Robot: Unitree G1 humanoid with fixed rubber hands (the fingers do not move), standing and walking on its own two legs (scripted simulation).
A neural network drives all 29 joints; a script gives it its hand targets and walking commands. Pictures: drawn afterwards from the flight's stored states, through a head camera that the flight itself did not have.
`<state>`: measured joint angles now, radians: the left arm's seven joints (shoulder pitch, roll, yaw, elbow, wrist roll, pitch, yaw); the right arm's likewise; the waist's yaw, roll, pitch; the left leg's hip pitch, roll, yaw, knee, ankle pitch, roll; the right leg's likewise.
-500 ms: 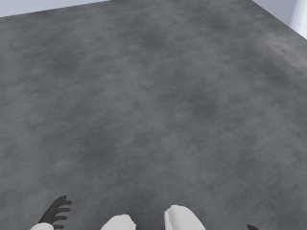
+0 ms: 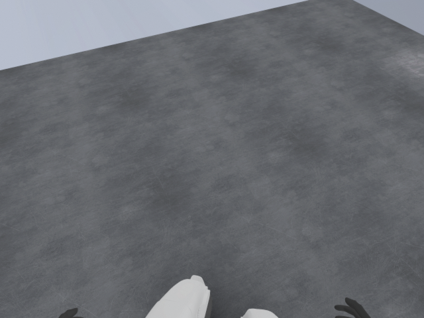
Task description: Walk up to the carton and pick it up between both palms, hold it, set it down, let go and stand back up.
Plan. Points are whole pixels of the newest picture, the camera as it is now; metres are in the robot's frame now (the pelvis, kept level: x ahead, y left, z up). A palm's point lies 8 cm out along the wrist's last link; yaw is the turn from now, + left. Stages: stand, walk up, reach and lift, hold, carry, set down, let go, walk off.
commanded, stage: walk up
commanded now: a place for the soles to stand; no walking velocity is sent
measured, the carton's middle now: out of the picture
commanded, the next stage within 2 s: none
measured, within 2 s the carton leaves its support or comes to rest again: neither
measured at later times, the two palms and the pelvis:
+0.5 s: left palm out of the picture -0.07 +0.32 -0.08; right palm out of the picture -0.21 -0.26 -0.10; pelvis -0.20 +0.04 +0.01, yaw +3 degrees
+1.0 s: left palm out of the picture -0.28 +0.35 -0.06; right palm out of the picture -0.27 -0.24 -0.12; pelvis -0.36 +0.04 +0.01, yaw +5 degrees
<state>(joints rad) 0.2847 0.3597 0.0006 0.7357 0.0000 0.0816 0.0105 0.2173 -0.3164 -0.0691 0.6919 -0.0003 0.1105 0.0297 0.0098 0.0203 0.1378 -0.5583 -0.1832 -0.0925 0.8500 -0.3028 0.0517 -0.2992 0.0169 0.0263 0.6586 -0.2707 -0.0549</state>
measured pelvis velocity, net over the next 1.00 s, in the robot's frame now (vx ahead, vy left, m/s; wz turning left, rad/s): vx -0.36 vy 0.04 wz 0.09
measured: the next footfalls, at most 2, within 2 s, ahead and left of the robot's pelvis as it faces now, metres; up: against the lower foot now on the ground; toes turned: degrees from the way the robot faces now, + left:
left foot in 0.34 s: -0.13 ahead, +0.10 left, +0.00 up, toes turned -3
right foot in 0.70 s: -0.22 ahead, -0.04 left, +0.00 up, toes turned +6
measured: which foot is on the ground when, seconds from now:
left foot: up 0.00-0.32, down 0.34-0.70, up 0.72-1.00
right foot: down 0.00-0.32, up 0.34-0.68, down 0.70-1.00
